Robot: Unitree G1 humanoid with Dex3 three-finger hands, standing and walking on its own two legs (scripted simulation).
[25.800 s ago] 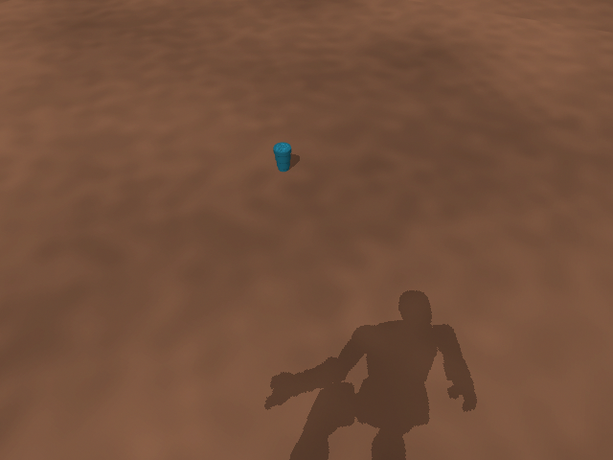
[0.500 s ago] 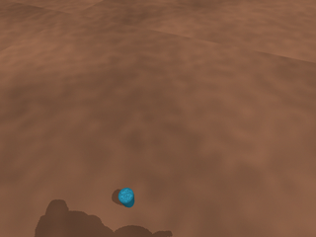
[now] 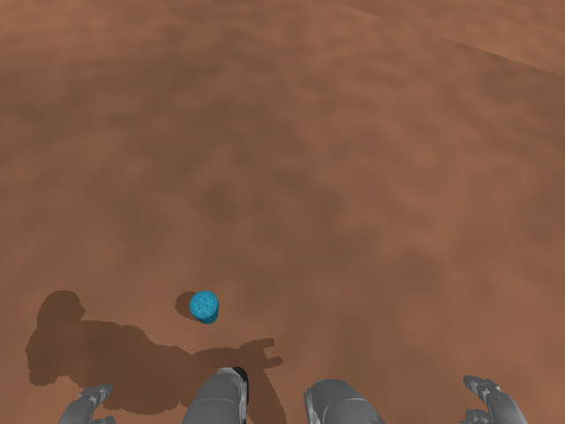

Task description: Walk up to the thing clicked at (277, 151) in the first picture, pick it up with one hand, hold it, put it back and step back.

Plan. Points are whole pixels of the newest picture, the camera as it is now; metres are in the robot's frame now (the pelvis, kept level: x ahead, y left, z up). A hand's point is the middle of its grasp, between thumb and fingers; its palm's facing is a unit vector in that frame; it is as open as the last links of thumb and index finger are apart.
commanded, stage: walk up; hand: left
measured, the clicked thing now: (206, 310) +0.44 +0.22 -0.68
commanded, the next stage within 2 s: stand in 0.14 s
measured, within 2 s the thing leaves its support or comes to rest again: neither
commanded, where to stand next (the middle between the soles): +0.07 -0.02 m, yaw +1 degrees
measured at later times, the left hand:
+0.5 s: hand out of the picture +0.02 +0.26 -0.13, palm faces -0.02 -0.93 -0.36, open 7.4 cm
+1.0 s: hand out of the picture +0.00 +0.28 -0.13, palm faces -0.07 -0.94 -0.35, open 7.4 cm
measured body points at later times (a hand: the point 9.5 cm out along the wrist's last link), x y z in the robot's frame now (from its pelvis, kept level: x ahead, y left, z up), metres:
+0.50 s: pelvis -0.04 +0.00 +0.02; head -0.01 +0.00 +0.47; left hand +0.02 +0.31 -0.11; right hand +0.04 -0.30 -0.11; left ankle +0.01 +0.14 -0.72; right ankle -0.06 -0.13 -0.72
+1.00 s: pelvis -0.06 +0.02 +0.03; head -0.05 +0.02 +0.48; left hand +0.00 +0.33 -0.11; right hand +0.00 -0.28 -0.11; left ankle +0.01 +0.14 -0.72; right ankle -0.06 -0.13 -0.72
